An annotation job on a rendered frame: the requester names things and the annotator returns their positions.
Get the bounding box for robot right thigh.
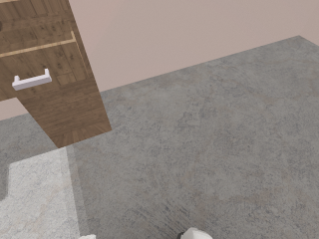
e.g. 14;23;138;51
180;229;212;239

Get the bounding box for handle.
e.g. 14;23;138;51
12;69;52;91

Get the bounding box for drawer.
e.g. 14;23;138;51
0;19;89;102

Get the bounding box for cabinet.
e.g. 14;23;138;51
0;0;112;148

